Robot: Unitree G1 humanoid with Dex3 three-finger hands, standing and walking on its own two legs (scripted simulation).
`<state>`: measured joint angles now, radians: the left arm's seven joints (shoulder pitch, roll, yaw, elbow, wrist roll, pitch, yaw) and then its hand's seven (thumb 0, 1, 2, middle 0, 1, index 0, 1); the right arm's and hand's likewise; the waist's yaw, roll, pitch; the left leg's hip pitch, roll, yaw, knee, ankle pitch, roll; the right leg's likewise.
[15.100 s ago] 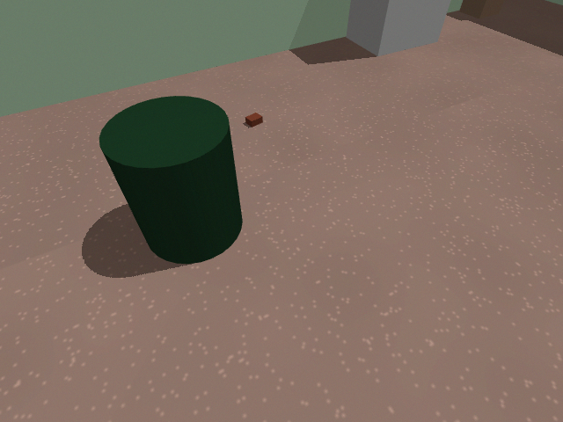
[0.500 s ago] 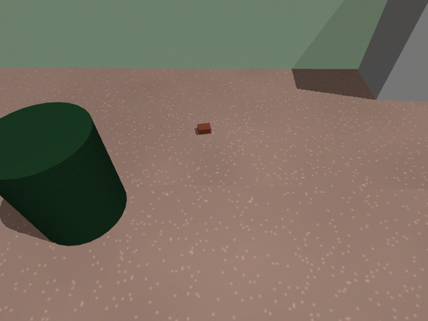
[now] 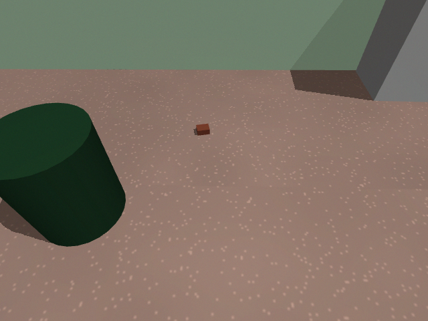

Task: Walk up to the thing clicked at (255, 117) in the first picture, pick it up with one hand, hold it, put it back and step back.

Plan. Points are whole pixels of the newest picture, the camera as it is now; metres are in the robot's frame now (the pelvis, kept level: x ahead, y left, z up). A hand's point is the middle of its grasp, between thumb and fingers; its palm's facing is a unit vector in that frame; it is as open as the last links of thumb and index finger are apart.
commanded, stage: stand
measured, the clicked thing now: (202, 129) +1.49 +0.13 -0.76
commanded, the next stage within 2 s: walk up in 0.56 s
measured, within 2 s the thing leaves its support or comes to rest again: neither
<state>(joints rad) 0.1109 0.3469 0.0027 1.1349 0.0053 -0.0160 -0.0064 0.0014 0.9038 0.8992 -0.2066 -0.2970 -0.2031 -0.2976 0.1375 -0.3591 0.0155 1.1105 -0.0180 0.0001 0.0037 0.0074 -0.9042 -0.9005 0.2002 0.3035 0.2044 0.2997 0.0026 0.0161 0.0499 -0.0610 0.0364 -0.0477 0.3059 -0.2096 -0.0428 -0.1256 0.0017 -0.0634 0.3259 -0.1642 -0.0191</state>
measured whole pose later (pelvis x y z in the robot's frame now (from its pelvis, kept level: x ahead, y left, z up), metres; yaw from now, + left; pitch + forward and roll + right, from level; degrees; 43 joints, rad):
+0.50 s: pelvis +0.00 +0.00 +0.00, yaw +0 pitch -2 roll +0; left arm 0.11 0.35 0.00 1.13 0.01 -0.02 -0.01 0.00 0.90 0.90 -0.21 -0.30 -0.20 -0.30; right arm 0.14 -0.36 0.02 1.11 -0.02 0.00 0.00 0.01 -0.90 -0.90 0.20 0.30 0.20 0.30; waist 0.00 0.01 0.05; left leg -0.06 0.03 -0.04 0.31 -0.21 -0.04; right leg -0.13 0.00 -0.06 0.33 -0.17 -0.01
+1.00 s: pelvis +0.10 +0.07 -0.02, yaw +0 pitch -4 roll +0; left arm 0.29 0.46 0.08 1.03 0.02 0.00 -0.07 0.01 0.91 0.90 -0.20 -0.30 -0.20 -0.30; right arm 0.25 -0.40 -0.10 0.96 -0.04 -0.07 0.06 0.01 -0.90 -0.90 0.20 0.30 0.20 0.30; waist 0.00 -0.06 0.03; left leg -0.25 0.04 0.08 0.58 -0.27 0.02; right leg -0.35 0.01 0.07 1.05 -0.43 -0.05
